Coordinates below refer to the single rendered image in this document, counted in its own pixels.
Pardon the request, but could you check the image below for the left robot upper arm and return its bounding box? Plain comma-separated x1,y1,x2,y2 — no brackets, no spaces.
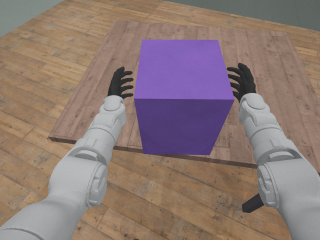
0,156,108,240

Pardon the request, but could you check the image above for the right robot upper arm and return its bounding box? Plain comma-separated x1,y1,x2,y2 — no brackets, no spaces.
257,158,320,240

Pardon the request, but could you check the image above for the right robot hand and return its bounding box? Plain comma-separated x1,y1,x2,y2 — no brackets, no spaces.
227,63,256,103

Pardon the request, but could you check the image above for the left robot hand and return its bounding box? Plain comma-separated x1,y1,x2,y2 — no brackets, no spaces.
107,66,134,99

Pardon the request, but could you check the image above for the robot right forearm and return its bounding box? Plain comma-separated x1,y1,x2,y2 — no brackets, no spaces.
238,93,320,184

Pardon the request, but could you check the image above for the carton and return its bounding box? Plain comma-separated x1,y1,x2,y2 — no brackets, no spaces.
134,39,235,155

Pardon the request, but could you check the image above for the robot left forearm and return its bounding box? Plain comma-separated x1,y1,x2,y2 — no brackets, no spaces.
48,95,127,194

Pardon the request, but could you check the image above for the table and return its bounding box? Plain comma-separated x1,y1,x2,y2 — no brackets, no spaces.
48,20,320,213

